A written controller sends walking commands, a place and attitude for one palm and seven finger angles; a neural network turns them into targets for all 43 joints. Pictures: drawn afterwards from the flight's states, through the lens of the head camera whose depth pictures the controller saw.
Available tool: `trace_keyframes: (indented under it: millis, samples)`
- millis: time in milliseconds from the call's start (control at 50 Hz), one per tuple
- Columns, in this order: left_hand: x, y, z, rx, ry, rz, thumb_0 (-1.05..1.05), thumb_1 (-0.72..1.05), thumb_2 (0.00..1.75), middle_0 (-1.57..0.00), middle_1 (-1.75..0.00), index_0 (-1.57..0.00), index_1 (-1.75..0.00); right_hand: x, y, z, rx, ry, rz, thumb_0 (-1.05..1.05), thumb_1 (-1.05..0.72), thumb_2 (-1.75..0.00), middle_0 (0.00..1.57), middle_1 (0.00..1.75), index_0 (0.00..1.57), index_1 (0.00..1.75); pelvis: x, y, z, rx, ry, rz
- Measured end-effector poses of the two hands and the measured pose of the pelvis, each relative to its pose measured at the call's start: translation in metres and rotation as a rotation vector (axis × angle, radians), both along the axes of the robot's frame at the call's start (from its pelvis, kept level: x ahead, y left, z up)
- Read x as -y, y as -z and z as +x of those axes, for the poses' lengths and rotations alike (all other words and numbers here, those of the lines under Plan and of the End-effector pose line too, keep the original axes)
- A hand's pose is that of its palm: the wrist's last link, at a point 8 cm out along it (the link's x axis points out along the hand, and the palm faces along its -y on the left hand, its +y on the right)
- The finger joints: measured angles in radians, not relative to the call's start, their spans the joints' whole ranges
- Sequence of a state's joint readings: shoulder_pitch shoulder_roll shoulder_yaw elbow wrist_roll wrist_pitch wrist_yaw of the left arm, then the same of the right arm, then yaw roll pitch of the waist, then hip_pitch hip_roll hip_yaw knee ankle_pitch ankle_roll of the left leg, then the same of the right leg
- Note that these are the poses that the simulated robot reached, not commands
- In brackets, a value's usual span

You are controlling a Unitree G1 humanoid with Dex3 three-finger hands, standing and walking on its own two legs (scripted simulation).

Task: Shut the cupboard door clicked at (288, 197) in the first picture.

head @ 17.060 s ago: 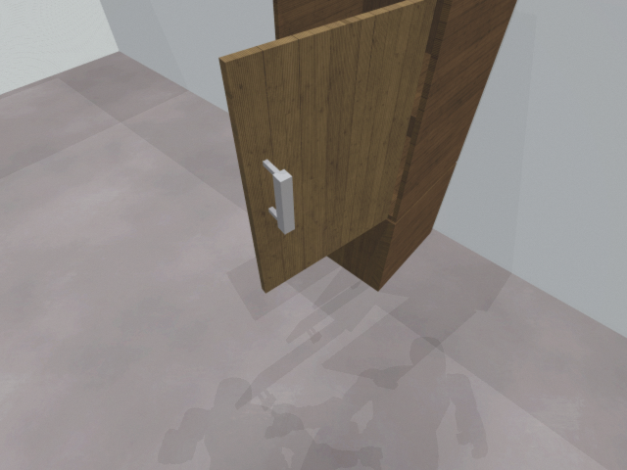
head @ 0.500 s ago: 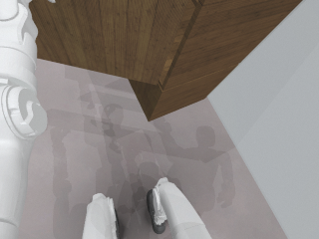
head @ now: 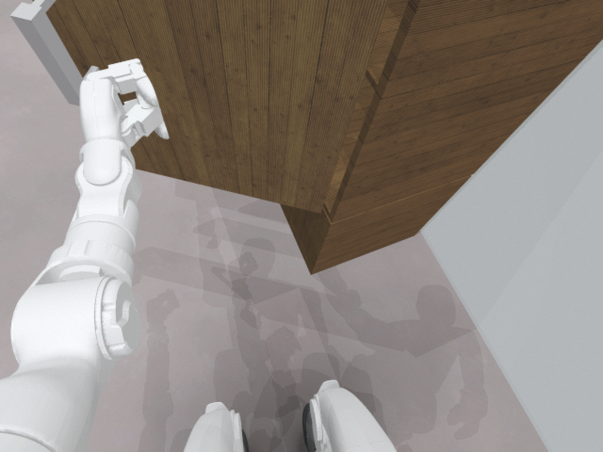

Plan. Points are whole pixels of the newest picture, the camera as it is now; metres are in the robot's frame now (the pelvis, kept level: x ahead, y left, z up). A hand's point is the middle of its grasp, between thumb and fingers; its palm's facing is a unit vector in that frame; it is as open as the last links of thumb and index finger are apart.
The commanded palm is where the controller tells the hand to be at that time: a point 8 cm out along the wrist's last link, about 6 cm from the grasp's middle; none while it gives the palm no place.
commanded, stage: pull the fist back off the door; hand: left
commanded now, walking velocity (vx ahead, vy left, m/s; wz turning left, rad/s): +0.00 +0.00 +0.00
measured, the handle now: (65, 49) +0.65 +0.24 +0.07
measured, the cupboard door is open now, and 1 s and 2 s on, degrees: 55 55 55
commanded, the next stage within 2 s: draw the hand back to the body in 0.20 s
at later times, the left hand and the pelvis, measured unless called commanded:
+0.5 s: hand (152, 140) +0.48 +0.12 +0.09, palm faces +0.08 -1.00 -0.05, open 3.1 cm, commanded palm +0.42 +0.17 +0.10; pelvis -0.01 -0.01 +0.01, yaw +1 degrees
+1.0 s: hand (19, 251) +0.33 +0.19 +0.16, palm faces +0.18 -0.96 -0.21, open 3.1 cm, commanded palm +0.28 +0.24 +0.18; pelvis +0.01 +0.00 +0.07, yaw +2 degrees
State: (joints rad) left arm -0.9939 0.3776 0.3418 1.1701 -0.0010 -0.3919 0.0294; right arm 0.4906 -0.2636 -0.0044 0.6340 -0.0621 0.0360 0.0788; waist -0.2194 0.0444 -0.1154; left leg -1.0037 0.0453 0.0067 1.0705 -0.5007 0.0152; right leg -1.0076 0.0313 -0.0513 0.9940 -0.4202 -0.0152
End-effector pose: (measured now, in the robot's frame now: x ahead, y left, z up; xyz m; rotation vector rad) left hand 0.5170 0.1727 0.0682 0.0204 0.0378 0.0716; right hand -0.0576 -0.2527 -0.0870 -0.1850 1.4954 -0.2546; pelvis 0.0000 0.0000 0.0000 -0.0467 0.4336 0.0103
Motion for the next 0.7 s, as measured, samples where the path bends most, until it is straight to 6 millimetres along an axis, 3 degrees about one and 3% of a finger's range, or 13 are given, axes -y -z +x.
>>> trace_keyframes:
  millis: [180, 280, 360, 460, 580, 700]
  samples:
    - [0.01, -0.002, -0.039, 0.048, 0.02, 0.002, 0.02, 0.9, 0.9, -1.3, -1.5, -1.29, -1.5, 0.016, 0.008, 0.079, 0.181, -0.089, -0.018, 0.0, -0.91, -0.9, 0.2, 0.3, 0.2, 0.3, 0.002, -0.003, 0.003, 0.05, -0.018, 0.01]
    - [0.016, -0.003, -0.047, 0.038, 0.012, 0.014, 0.02, 0.89, 0.9, -1.3, -1.5, -1.3, -1.5, 0.013, 0.015, 0.105, 0.256, -0.119, -0.005, 0.0, -0.91, -0.9, 0.2, 0.3, 0.2, 0.3, 0.004, -0.001, -0.003, 0.067, -0.026, 0.018]
    - [0.019, -0.008, -0.045, 0.057, 0.006, 0.022, 0.02, 0.89, 0.9, -1.31, -1.5, -1.3, -1.5, 0.01, 0.021, 0.106, 0.279, -0.122, 0.007, 0.0, -0.91, -0.9, 0.2, 0.3, 0.2, 0.3, 0.007, 0.002, -0.009, 0.064, -0.027, 0.022]
    - [0.01, -0.02, -0.054, 0.084, -0.003, 0.026, 0.02, 0.89, 0.9, -1.3, -1.5, -1.3, -1.5, 0.006, 0.022, 0.091, 0.265, -0.076, 0.037, 0.0, -0.91, -0.9, 0.2, 0.3, 0.2, 0.3, 0.009, -0.003, -0.01, 0.083, -0.003, 0.033]
    - [-0.014, -0.034, -0.093, 0.057, -0.022, 0.028, 0.02, 0.89, 0.9, -1.3, -1.5, -1.29, -1.5, 0.002, 0.007, 0.075, 0.254, -0.031, 0.063, 0.0, -0.91, -0.9, 0.2, 0.3, 0.2, 0.3, 0.011, -0.023, -0.006, 0.155, 0.011, 0.04]
    - [-0.031, -0.056, -0.134, 0.09, -0.015, 0.027, 0.02, 0.9, 0.9, -1.3, -1.5, -1.29, -1.5, 0.011, -0.013, 0.091, 0.319, -0.056, 0.03, 0.01, -0.91, -0.9, 0.2, 0.3, 0.2, 0.3, 0.013, -0.038, -0.004, 0.229, -0.006, 0.037]
